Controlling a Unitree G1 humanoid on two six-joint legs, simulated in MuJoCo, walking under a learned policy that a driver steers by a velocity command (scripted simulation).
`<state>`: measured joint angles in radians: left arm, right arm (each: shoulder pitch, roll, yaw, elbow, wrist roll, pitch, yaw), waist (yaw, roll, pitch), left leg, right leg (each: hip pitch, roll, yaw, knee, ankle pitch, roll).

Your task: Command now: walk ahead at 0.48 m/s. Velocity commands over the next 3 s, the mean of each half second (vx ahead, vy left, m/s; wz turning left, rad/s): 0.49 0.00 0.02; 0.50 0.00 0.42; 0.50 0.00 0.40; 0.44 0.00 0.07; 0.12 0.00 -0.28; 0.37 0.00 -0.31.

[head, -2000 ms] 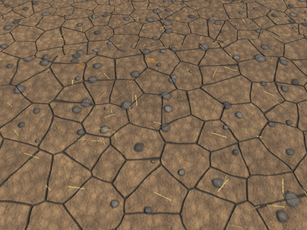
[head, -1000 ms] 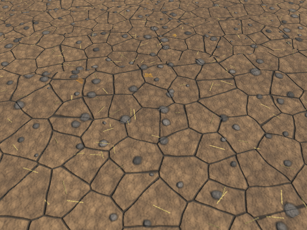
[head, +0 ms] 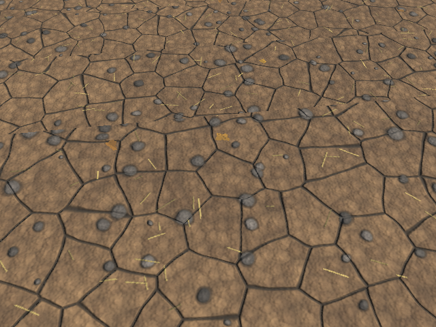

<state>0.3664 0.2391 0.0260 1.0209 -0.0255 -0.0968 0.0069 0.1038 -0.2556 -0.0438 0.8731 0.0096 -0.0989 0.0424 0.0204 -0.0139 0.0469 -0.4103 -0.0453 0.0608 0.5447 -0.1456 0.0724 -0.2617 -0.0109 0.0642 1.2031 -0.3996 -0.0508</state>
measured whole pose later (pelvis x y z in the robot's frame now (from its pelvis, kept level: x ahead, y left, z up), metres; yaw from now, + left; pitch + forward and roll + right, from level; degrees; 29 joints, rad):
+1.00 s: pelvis +0.55 -0.02 -0.01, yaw +16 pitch +2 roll -2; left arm 0.34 0.26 0.07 0.96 -0.01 -0.05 0.03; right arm 0.05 -0.24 -0.06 0.77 0.03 -0.04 0.06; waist 0.04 0.02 0.04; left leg -0.53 0.02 0.08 0.60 -0.12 0.13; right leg 0.11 -0.04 -0.30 0.39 -0.47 0.03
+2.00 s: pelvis +1.10 +0.19 +0.00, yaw +28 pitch +2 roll -2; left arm 0.47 0.17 0.02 1.02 0.05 -0.12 -0.06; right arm 0.03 -0.19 -0.03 0.82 -0.05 -0.08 0.05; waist 0.05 0.03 -0.01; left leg -0.55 0.04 0.00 0.59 0.05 0.06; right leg -0.02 0.06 -0.05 0.37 -0.39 -0.04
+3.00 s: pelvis +1.32 +0.23 -0.06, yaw +8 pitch +3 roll -1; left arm 0.69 0.12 -0.03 1.00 0.06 -0.11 -0.04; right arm 0.09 -0.19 0.02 0.78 -0.10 -0.05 0.07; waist 0.16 0.03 -0.07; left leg -0.64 0.10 -0.02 0.59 0.36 0.00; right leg -0.17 0.12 0.06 0.89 -0.78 -0.10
